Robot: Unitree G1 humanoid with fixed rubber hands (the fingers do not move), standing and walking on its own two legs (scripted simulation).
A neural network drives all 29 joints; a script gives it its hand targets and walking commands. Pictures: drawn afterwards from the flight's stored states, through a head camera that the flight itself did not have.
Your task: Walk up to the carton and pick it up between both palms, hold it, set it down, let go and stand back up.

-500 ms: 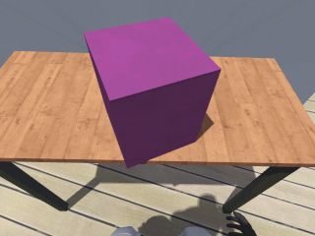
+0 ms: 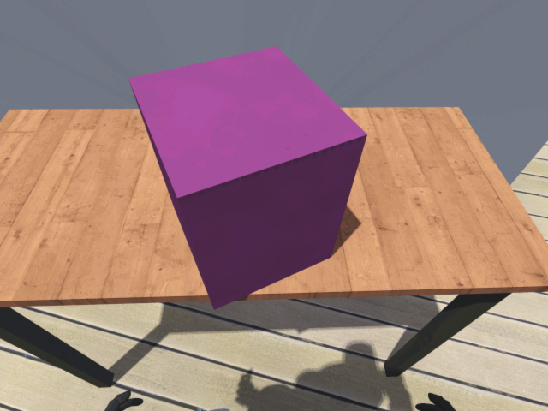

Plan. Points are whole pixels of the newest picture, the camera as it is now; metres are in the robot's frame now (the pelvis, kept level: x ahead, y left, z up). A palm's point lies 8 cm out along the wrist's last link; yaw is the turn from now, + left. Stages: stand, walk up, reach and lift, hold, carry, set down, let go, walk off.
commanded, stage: walk up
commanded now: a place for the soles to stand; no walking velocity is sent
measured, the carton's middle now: (244, 181) +0.39 +0.04 +0.13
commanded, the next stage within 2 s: stand in 1.42 s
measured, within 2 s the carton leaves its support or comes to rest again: neither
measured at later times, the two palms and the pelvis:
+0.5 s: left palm out of the picture +0.05 +0.29 -0.11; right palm out of the picture +0.07 -0.25 -0.12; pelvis -0.02 +0.02 -0.01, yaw -2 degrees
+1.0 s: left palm out of the picture +0.08 +0.28 -0.10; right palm out of the picture +0.02 -0.21 -0.11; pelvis -0.03 +0.04 +0.00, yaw -2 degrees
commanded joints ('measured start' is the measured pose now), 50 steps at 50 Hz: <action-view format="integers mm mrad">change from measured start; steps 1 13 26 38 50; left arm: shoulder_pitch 44 23 98 23 15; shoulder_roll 149 218 205 144 121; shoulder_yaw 44 79 78 41 30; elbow -81 -97 -87 -71 -32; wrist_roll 0 6 18 -3 6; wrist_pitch -28 -10 -33 -22 -29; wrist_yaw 9 25 29 -3 0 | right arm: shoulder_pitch -18 0 -27 15 59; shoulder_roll -156 -171 -119 -128 -138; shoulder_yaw -36 -52 -17 -16 -28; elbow -105 -168 -174 -108 -118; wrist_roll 0 -26 -1 9 3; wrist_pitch -27 -2 25 -42 -50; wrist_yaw -5 18 6 -8 -12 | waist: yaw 10 -14 12 23 24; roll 39 -58 -120 -8 60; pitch -66 -50 -58 -92 -28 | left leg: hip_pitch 63 119 -100 74 -15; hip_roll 120 71 75 73 90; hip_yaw -161 -136 -85 -203 -264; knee -147 0 88 -119 -220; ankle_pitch -12 2 -193 57 -117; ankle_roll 43 32 -23 8 15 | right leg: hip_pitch -48 -181 -22 14 16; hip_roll -62 -142 -225 -62 -52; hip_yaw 81 186 423 110 68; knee -94 -115 -285 -122 -125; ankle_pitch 75 58 -236 93 23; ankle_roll -56 -128 -151 -62 -49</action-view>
